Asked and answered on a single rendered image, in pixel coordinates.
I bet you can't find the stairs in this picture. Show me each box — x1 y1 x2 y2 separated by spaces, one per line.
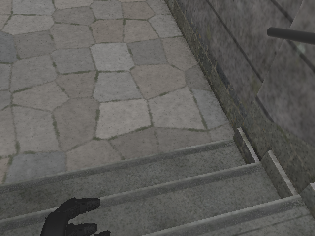
0 138 315 236

